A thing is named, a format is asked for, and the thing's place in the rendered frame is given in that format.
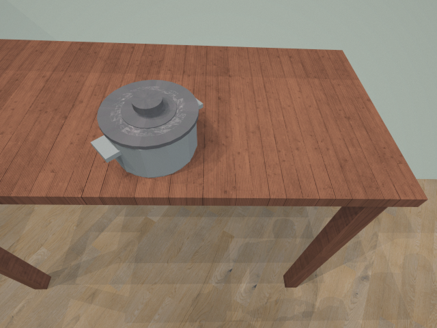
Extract lid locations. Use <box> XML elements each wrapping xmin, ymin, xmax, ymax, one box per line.
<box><xmin>97</xmin><ymin>80</ymin><xmax>199</xmax><ymax>150</ymax></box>

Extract pot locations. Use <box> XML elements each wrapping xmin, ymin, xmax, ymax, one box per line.
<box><xmin>91</xmin><ymin>100</ymin><xmax>203</xmax><ymax>178</ymax></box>

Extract table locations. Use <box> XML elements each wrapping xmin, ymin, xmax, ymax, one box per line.
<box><xmin>0</xmin><ymin>39</ymin><xmax>428</xmax><ymax>289</ymax></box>

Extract knob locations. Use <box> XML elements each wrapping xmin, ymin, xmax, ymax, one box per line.
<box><xmin>131</xmin><ymin>90</ymin><xmax>163</xmax><ymax>115</ymax></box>

